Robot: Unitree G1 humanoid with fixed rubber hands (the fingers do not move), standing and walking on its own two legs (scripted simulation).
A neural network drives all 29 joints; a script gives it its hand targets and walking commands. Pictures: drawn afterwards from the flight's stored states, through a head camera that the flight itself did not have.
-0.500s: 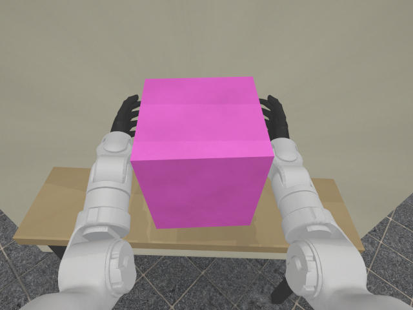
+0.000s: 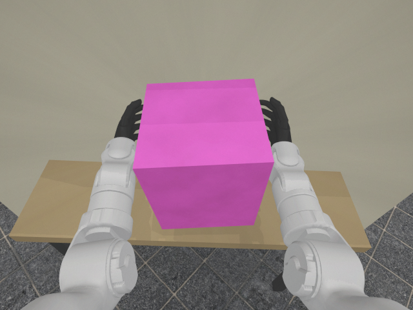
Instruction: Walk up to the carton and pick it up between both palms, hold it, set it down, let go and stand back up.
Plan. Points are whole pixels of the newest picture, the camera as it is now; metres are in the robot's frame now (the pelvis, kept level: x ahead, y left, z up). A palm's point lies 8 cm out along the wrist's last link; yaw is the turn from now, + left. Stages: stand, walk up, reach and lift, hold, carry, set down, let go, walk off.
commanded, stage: set down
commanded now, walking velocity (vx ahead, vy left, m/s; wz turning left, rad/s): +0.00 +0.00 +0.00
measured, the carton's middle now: (204, 159) +0.40 +0.01 +0.06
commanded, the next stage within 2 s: none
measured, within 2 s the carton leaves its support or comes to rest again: rests again in 1.06 s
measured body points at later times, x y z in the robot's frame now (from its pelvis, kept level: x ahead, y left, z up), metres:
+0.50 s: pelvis +0.01 +0.00 +0.00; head +0.04 +0.01 +0.45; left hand +0.43 +0.16 +0.08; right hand +0.42 -0.14 +0.10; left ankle +0.00 +0.14 -0.75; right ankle -0.03 -0.11 -0.75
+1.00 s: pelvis +0.00 +0.00 +0.00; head +0.06 +0.01 +0.45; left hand +0.43 +0.16 +0.05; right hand +0.42 -0.14 +0.07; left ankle +0.00 +0.14 -0.75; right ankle -0.03 -0.11 -0.75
